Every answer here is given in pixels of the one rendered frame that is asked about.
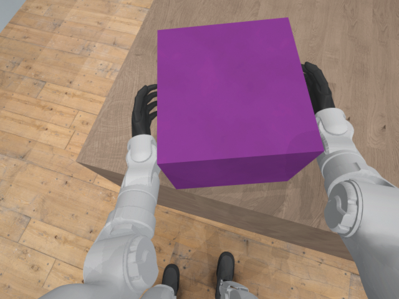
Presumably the robot left upper arm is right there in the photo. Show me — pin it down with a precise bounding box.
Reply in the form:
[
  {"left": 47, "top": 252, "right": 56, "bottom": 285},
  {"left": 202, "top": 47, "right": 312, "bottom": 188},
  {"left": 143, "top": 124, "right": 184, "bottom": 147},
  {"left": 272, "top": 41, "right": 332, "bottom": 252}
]
[{"left": 38, "top": 233, "right": 158, "bottom": 299}]

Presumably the robot right upper arm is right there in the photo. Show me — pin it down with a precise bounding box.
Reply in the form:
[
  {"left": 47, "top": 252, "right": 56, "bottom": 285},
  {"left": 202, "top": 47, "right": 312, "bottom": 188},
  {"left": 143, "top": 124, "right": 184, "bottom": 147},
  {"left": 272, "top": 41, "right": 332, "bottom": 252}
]
[{"left": 324, "top": 180, "right": 399, "bottom": 299}]

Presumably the robot left thigh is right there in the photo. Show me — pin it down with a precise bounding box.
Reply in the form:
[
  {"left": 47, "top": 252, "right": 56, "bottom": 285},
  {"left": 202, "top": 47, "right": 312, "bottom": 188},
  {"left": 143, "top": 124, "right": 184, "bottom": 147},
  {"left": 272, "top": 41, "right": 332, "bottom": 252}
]
[{"left": 140, "top": 287, "right": 176, "bottom": 299}]

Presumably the right robot forearm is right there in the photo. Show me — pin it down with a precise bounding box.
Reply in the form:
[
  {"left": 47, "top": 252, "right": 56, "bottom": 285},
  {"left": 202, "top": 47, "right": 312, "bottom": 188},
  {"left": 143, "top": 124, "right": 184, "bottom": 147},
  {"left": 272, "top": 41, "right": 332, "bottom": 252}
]
[{"left": 315, "top": 108, "right": 397, "bottom": 197}]

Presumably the pedestal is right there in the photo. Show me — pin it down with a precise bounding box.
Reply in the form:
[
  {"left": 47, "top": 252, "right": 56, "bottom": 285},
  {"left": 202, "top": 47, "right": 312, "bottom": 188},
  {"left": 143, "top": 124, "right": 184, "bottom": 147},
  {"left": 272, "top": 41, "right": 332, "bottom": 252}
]
[{"left": 76, "top": 0, "right": 399, "bottom": 262}]

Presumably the carton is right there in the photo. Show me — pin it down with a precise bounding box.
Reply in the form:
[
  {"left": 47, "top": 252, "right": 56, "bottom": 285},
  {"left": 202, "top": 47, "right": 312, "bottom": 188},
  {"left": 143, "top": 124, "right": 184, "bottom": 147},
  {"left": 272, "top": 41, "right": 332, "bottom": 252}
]
[{"left": 157, "top": 17, "right": 324, "bottom": 189}]

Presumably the robot right hand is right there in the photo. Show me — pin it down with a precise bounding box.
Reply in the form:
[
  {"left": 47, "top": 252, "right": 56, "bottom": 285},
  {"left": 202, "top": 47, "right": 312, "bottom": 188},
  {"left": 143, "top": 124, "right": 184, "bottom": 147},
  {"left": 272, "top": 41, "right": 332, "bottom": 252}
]
[{"left": 301, "top": 62, "right": 335, "bottom": 114}]

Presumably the robot right shin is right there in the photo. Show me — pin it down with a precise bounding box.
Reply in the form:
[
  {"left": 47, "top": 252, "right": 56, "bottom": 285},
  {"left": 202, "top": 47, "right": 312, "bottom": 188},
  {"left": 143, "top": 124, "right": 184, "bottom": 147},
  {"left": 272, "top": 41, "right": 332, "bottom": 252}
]
[{"left": 219, "top": 280, "right": 249, "bottom": 299}]

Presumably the robot left hand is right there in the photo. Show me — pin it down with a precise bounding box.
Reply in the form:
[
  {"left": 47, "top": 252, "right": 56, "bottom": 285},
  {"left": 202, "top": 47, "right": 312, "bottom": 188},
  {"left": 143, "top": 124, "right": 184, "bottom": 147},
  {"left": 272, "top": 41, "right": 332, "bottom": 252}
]
[{"left": 132, "top": 84, "right": 157, "bottom": 137}]

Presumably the left robot forearm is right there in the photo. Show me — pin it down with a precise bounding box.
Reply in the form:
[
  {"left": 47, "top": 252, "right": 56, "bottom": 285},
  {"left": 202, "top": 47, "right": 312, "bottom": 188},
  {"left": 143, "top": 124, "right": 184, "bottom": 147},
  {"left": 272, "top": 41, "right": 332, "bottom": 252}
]
[{"left": 83, "top": 135, "right": 161, "bottom": 277}]

